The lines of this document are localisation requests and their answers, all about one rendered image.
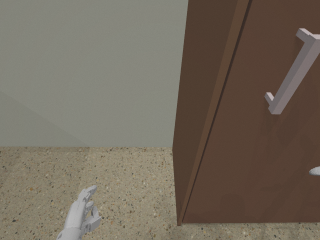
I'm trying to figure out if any right robot hand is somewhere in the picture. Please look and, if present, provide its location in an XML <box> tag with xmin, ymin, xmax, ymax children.
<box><xmin>309</xmin><ymin>166</ymin><xmax>320</xmax><ymax>176</ymax></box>

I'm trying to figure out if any left robot forearm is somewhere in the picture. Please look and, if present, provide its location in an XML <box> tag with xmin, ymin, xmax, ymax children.
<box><xmin>56</xmin><ymin>227</ymin><xmax>83</xmax><ymax>240</ymax></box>

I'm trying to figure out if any handle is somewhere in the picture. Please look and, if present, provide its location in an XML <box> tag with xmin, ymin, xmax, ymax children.
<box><xmin>264</xmin><ymin>28</ymin><xmax>320</xmax><ymax>115</ymax></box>

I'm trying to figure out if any wardrobe door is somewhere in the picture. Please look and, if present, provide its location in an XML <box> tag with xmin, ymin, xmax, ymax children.
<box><xmin>182</xmin><ymin>0</ymin><xmax>320</xmax><ymax>224</ymax></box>

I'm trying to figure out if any left robot hand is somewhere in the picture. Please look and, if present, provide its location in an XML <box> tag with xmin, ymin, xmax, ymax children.
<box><xmin>63</xmin><ymin>185</ymin><xmax>101</xmax><ymax>235</ymax></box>

